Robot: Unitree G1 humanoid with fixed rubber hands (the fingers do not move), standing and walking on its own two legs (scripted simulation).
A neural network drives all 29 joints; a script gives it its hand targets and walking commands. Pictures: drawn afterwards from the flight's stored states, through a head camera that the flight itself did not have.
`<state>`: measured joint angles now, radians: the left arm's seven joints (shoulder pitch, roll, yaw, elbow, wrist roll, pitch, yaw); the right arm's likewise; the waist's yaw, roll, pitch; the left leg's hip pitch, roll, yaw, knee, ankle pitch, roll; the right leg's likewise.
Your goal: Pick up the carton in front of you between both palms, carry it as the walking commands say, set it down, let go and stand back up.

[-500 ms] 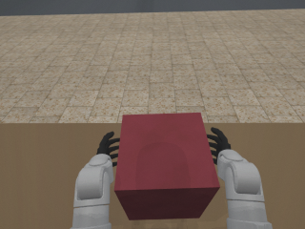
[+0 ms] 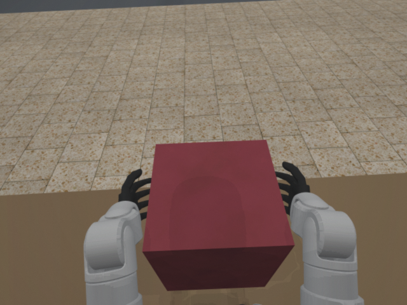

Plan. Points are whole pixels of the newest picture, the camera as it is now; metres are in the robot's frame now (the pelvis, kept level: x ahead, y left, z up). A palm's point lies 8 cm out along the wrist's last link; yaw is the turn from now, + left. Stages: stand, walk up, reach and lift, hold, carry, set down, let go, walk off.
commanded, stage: carry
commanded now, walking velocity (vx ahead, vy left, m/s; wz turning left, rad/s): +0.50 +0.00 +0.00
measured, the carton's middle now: (213, 220) +0.28 -0.01 +0.02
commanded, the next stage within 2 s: none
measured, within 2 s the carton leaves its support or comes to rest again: neither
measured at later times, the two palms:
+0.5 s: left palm (145, 103) +0.60 +0.15 +0.09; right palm (255, 95) +0.60 -0.15 +0.09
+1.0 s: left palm (159, 35) +1.00 +0.14 +0.11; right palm (238, 31) +1.01 -0.16 +0.10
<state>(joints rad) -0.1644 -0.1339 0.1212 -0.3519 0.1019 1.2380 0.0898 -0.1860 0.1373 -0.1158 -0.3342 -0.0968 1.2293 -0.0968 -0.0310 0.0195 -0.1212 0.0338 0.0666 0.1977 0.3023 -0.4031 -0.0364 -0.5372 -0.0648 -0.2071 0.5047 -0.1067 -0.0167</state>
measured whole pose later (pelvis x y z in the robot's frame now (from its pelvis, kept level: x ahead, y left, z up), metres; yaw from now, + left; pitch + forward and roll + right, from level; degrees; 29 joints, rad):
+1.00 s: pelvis +0.66 -0.01 -0.02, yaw +1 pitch +4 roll +0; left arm -0.60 -0.02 0.19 0.03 0.09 1.20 0.10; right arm -0.62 0.00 -0.17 0.06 -0.06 1.19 -0.11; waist -0.01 0.03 -0.04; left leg -0.10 0.07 0.17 0.71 -0.53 0.00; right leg -0.55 -0.02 -0.18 0.61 -0.12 -0.10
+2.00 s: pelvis +1.33 +0.01 -0.07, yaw +2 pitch +5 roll -1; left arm -0.57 -0.08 0.20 -0.09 0.10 1.15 0.13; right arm -0.58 0.02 -0.22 -0.06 -0.03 1.13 -0.12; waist -0.01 0.03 0.04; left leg -0.22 -0.06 0.05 1.00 -0.52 0.05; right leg -0.53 0.05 -0.18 0.56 -0.13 -0.12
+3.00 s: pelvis +1.97 +0.03 -0.06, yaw +2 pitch +4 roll +0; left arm -0.17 -0.13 0.09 -0.25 0.12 1.21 0.08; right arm -0.16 0.13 -0.14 -0.29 -0.12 1.22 -0.09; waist 0.01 0.03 -0.12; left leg -0.33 0.07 0.05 1.12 -0.42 0.00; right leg -0.40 -0.05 -0.24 0.51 -0.17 -0.07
